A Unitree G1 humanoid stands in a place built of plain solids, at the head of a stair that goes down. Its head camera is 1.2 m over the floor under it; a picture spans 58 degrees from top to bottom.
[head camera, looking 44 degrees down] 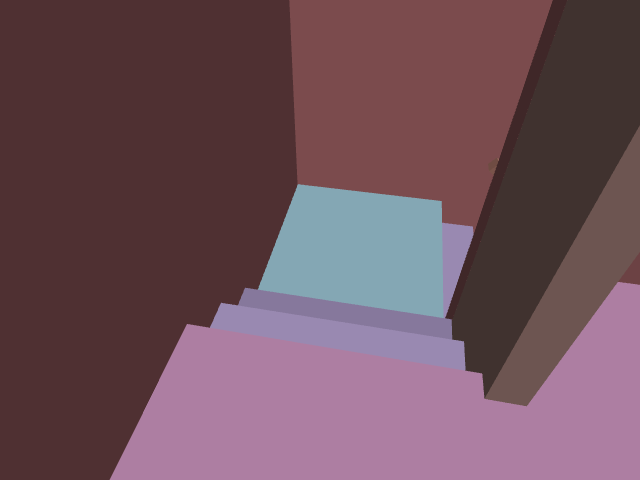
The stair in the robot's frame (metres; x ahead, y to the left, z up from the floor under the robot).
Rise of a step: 0.18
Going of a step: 0.23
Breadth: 0.95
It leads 12 degrees to the right of straight ahead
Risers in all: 3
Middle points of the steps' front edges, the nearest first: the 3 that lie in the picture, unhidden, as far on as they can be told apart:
0.75 -0.01 0.00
0.98 -0.07 -0.18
1.21 -0.11 -0.36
